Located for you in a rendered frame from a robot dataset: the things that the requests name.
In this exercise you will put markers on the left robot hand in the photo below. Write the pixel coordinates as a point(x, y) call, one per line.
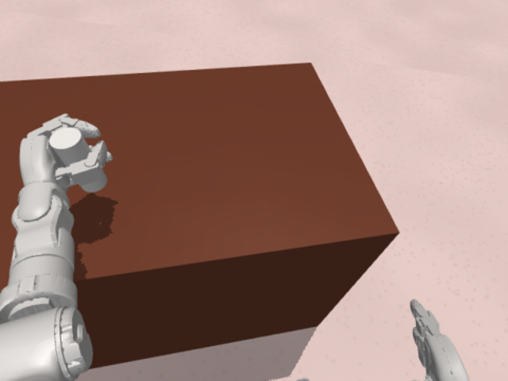
point(40, 163)

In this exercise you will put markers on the right robot hand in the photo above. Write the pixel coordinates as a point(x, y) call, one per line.
point(435, 351)

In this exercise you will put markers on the can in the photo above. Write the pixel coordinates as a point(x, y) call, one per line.
point(71, 147)

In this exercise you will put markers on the left robot arm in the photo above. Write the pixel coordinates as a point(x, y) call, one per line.
point(42, 334)

